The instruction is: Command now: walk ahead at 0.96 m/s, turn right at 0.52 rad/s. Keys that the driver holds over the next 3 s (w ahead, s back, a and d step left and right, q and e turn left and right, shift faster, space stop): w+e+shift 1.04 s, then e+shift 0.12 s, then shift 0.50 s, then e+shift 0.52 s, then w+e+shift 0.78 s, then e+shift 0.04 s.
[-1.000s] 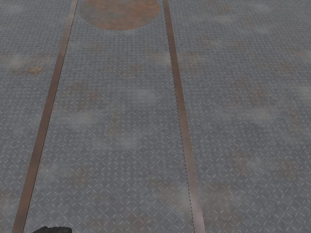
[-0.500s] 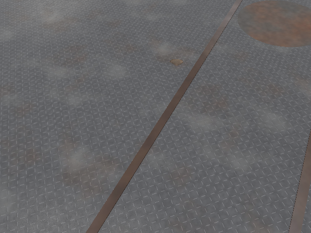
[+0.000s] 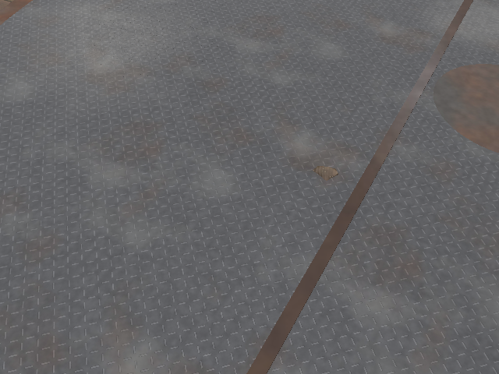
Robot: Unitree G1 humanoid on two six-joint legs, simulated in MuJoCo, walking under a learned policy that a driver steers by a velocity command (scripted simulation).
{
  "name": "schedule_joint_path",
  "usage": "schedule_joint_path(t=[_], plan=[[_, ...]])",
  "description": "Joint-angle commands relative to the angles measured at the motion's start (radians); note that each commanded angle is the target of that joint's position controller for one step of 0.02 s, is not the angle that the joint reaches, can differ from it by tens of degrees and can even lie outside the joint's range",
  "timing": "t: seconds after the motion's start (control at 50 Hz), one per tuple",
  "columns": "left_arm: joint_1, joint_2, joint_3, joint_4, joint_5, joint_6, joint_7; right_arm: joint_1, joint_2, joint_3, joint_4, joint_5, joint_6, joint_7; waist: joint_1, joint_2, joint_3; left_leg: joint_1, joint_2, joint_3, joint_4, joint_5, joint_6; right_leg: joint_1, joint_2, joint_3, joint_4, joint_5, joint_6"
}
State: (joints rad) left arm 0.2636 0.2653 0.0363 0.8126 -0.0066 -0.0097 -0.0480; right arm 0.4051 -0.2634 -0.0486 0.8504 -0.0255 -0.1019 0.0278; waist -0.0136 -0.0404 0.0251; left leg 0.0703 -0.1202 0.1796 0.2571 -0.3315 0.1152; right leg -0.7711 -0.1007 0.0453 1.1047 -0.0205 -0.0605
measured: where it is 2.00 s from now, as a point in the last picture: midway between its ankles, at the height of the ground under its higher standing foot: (405, 203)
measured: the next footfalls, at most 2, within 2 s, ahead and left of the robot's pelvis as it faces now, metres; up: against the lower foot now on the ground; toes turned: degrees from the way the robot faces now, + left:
right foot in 0.20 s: +0.34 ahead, -0.03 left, +0.00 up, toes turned -12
left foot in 0.58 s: +0.79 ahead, +0.05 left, +0.00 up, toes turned -37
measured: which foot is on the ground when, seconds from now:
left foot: down 0.00-0.20, up 0.22-0.56, down 0.58-1.00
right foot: up 0.00-0.18, down 0.20-0.58, up 0.60-1.00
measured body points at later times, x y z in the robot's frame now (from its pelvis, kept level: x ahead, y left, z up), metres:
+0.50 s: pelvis +0.45 -0.01 +0.00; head +0.47 -0.02 +0.45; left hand +0.52 +0.27 -0.13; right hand +0.64 -0.29 -0.04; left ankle +0.71 +0.11 -0.68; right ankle +0.30 -0.02 -0.73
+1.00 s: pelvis +0.84 -0.19 -0.02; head +0.86 -0.22 +0.42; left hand +1.18 -0.32 -0.05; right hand +0.56 -0.26 -0.14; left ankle +0.77 +0.07 -0.72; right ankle +0.92 -0.36 -0.70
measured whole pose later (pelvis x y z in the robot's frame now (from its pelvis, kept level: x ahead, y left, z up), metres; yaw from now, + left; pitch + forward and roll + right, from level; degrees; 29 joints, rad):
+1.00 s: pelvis +0.84 -0.19 -0.02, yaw -54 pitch +2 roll +2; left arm -0.13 0.31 0.00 0.56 0.04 -0.01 -0.10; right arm 0.57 -0.27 -0.02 0.92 -0.04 -0.09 -0.02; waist -0.10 -0.04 0.03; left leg 0.25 0.02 0.29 0.26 -0.45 -0.07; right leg -0.72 0.02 -0.15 0.77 -0.10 -0.17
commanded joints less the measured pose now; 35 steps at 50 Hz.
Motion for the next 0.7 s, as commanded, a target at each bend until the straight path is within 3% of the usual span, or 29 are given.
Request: schedule_joint_path(t=[0.02, 0.06, 0.1, 0.14, 0.16, 0.18, 0.2, 0.22, 0.24, 0.26, 0.28, 0.3, 0.32, 0.36, 0.4, 0.44, 0.48, 0.52, 0.54, 0.56, 0.58, 0.6, 0.62, 0.64, 0.66, 0.68, 0.7], plan=[[-0.107, 0.042, 0.003, -0.065, 0.000, -0.017, -0.013, -0.004, -0.057, 0.003, -0.027, 0.005, -0.029, -0.009, -0.003, 0.104, 0.139, -0.146, 0.208, 0.031, -0.170, 0.750, -0.148, 0.017, 0.048, -0.117, -0.106, 0.108, -0.031], [-0.143, 0.033, -0.010, -0.083, 0.005, -0.024, -0.022, -0.009, -0.071, 0.010, -0.019, 0.008, -0.025, -0.028, 0.012, 0.094, 0.123, -0.091, 0.221, 0.081, -0.153, 0.982, -0.164, 0.073, 0.077, -0.198, -0.238, 0.127, -0.053], [-0.116, 0.055, -0.011, -0.081, 0.007, -0.017, -0.024, -0.021, -0.121, 0.006, -0.019, 0.008, -0.023, -0.056, 0.055, 0.128, 0.055, -0.018, 0.252, 0.101, -0.063, 1.379, -0.182, 0.213, 0.140, -0.265, -0.332, 0.126, -0.078], [0.019, 0.111, 0.005, -0.049, 0.011, 0.003, -0.019, -0.055, -0.188, -0.010, -0.027, 0.001, -0.005, -0.094, 0.149, 0.173, -0.036, 0.048, 0.305, 0.098, 0.145, 1.666, -0.184, 0.383, 0.196, -0.286, -0.355, 0.055, -0.105], [0.186, 0.158, 0.025, -0.004, 0.016, 0.011, -0.013, -0.109, -0.217, -0.019, -0.045, -0.008, 0.011, -0.103, 0.240, 0.173, -0.103, 0.013, 0.326, 0.082, 0.352, 1.708, -0.181, 0.549, 0.214, -0.259, -0.360, -0.007, -0.133], [0.436, 0.213, 0.056, 0.065, 0.018, 0.014, 0.000, -0.213, -0.243, -0.029, -0.078, -0.018, 0.027, -0.104, 0.369, 0.149, -0.164, -0.133, 0.324, 0.052, 0.696, 1.594, -0.166, 0.781, 0.182, -0.154, -0.411, -0.069, -0.201], [0.525, 0.233, 0.078, 0.107, -0.007, 0.006, 0.018, -0.291, -0.206, -0.029, -0.085, -0.007, 0.041, -0.080, 0.412, -0.019, -0.136, -0.337, 0.156, 0.065, 1.201, 0.693, -0.140, 0.928, 0.121, -0.054, -0.564, -0.025, -0.275], [0.406, 0.228, 0.072, 0.125, -0.011, 0.009, 0.029, -0.350, -0.022, 0.026, -0.152, -0.034, 0.020, -0.055, 0.260, -0.215, 0.003, -0.743, 0.011, -0.043, 1.530, -0.167, -0.126, 0.938, 0.097, 0.101, -0.409, 0.105, -0.296], [0.264, 0.191, 0.046, 0.068, 0.004, -0.003, 0.026, -0.234, 0.071, 0.061, -0.209, -0.030, 0.004, -0.045, 0.078, -0.106, -0.048, -0.913, 0.056, -0.199, 1.607, -0.178, -0.119, 0.927, 0.041, 0.349, -0.420, 0.176, -0.357], [0.231, 0.223, 0.061, 0.022, 0.022, 0.001, 0.048, -0.166, -0.003, 0.068, -0.285, -0.028, -0.029, -0.023, 0.066, -0.176, -0.181, -1.002, 0.059, -0.334, 1.486, -0.156, -0.120, 0.983, -0.137, 0.762, -0.784, -0.438, -0.464], [0.175, 0.165, 0.057, 0.004, 0.039, -0.003, 0.054, -0.204, -0.100, 0.054, -0.249, -0.040, -0.042, -0.019, 0.037, 0.057, -0.040, -0.999, 0.131, -0.328, 1.353, -0.073, -0.113, 0.814, -0.147, 0.799, -0.938, -0.663, -0.409], [0.126, 0.162, 0.052, 0.001, 0.035, -0.016, 0.057, -0.243, -0.133, 0.046, -0.247, -0.053, -0.030, -0.019, -0.001, 0.122, 0.042, -0.943, 0.157, -0.323, 1.257, -0.046, -0.130, 0.662, -0.110, 0.732, -0.944, -0.620, -0.368], [0.114, 0.170, 0.050, 0.001, 0.033, -0.033, 0.058, -0.243, -0.122, 0.054, -0.238, -0.065, -0.005, -0.022, -0.032, 0.161, 0.091, -0.890, 0.185, -0.308, 1.163, -0.040, -0.150, 0.549, -0.050, 0.639, -0.948, -0.543, -0.343], [0.088, 0.184, 0.050, -0.009, 0.022, -0.067, 0.056, -0.309, -0.111, 0.066, -0.264, -0.060, 0.034, -0.017, -0.043, 0.174, 0.154, -0.710, 0.230, -0.245, 0.895, 0.045, -0.191, 0.296, 0.049, 0.457, -0.994, -0.405, -0.308], [0.097, 0.197, 0.063, -0.008, 0.016, -0.082, 0.050, -0.400, -0.084, 0.079, -0.303, -0.031, 0.040, -0.008, -0.001, 0.111, 0.136, -0.574, 0.237, -0.210, 0.645, 0.193, -0.204, 0.244, 0.114, 0.341, -0.980, -0.206, -0.275], [0.129, 0.203, 0.075, 0.000, 0.001, -0.085, 0.037, -0.466, -0.048, 0.090, -0.328, 0.000, 0.040, -0.006, 0.065, 0.048, 0.091, -0.491, 0.204, -0.179, 0.449, 0.363, -0.190, 0.319, 0.144, 0.302, -0.951, -0.052, -0.222], [0.160, 0.220, 0.087, 0.001, 0.000, -0.081, 0.028, -0.484, -0.063, 0.083, -0.338, 0.009, 0.035, -0.011, 0.103, 0.006, 0.039, -0.462, 0.167, -0.174, 0.347, 0.415, -0.171, 0.457, 0.120, 0.322, -0.899, 0.086, -0.190], [0.170, 0.231, 0.096, 0.000, 0.005, -0.076, 0.032, -0.448, -0.101, 0.067, -0.328, 0.002, 0.025, -0.020, 0.096, -0.008, -0.012, -0.405, 0.126, -0.183, 0.258, 0.354, -0.157, 0.591, 0.109, 0.338, -0.791, 0.246, -0.149], [0.158, 0.252, 0.100, -0.006, 0.012, -0.076, 0.034, -0.363, -0.141, 0.047, -0.305, 0.003, 0.019, -0.030, 0.052, -0.020, -0.077, -0.304, 0.100, -0.192, 0.251, 0.270, -0.145, 0.632, 0.105, 0.345, -0.666, 0.380, -0.124], [0.109, 0.283, 0.106, -0.016, 0.018, -0.078, 0.031, -0.191, -0.188, 0.023, -0.264, 0.005, 0.012, -0.042, -0.061, -0.005, -0.177, -0.119, 0.100, -0.189, 0.252, 0.199, -0.133, 0.608, 0.128, 0.322, -0.460, 0.430, -0.099], [0.042, 0.251, 0.098, -0.040, 0.020, -0.090, 0.031, 0.047, -0.250, -0.009, -0.212, -0.008, 0.005, -0.060, -0.186, 0.017, -0.288, 0.142, 0.196, -0.258, 0.310, 0.066, -0.112, 0.457, 0.164, 0.286, -0.181, 0.316, -0.080], [0.014, 0.071, 0.051, -0.095, 0.013, -0.102, 0.037, 0.216, -0.329, -0.035, -0.178, -0.047, 0.002, -0.075, -0.207, 0.275, -0.387, 0.362, 0.481, -0.601, 0.219, -0.347, -0.092, 0.201, 0.246, 0.189, 0.161, -0.403, -0.079], [0.122, 0.045, 0.023, -0.159, -0.026, -0.097, 0.032, 0.064, -0.380, -0.049, -0.198, -0.050, 0.013, -0.063, -0.053, 0.536, -0.437, 0.347, 0.625, -1.158, -0.038, -0.510, -0.006, -0.005, 0.244, 0.115, 0.329, -0.476, -0.069], [0.014, 0.125, 0.028, -0.125, 0.014, -0.073, 0.042, -0.036, -0.263, -0.037, -0.222, -0.040, 0.023, -0.053, -0.080, 0.297, -0.263, 0.217, 0.561, -1.019, -0.020, -0.515, 0.009, -0.061, 0.152, 0.076, 0.362, -0.370, -0.069], [-0.027, 0.138, 0.033, -0.131, 0.029, -0.062, 0.031, -0.087, -0.193, -0.023, -0.217, -0.030, 0.029, -0.052, -0.064, 0.184, -0.180, 0.100, 0.511, -0.838, -0.014, -0.456, 0.006, -0.071, 0.112, 0.045, 0.318, -0.292, -0.063], [-0.068, 0.141, 0.036, -0.131, 0.038, -0.049, 0.015, -0.097, -0.156, -0.015, -0.196, -0.030, 0.030, -0.050, -0.054, 0.106, -0.107, -0.010, 0.451, -0.677, -0.022, -0.274, -0.020, -0.030, 0.077, 0.038, 0.269, -0.261, -0.050], [-0.091, 0.120, 0.033, -0.156, 0.047, -0.039, -0.006, -0.066, -0.131, -0.005, -0.158, -0.030, 0.025, -0.052, -0.035, 0.144, -0.074, -0.068, 0.421, -0.564, -0.020, -0.153, -0.030, -0.015, 0.052, 0.049, 0.243, -0.254, -0.043]])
